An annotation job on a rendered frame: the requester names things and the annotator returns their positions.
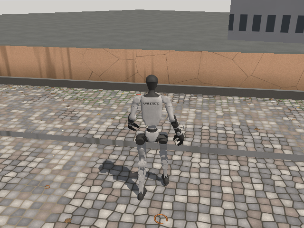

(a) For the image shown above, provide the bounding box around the robot right forearm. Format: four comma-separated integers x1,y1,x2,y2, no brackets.
171,115,182,136

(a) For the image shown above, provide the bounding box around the robot left hand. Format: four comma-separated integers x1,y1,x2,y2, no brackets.
128,123,139,131

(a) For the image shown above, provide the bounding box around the robot left foot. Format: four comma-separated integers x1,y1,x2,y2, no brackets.
138,188,147,200

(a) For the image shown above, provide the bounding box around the right robot upper arm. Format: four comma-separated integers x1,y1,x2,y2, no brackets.
161,95,175,123

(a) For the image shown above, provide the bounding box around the robot left forearm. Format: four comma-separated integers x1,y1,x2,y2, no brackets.
128,114,134,126

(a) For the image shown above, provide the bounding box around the robot right hand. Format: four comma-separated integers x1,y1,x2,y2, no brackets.
173,133,184,146

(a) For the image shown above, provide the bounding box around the left robot shin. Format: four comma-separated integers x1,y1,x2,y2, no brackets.
138,161,146,194

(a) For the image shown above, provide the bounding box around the left robot upper arm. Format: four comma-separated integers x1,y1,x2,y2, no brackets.
129,95,142,121

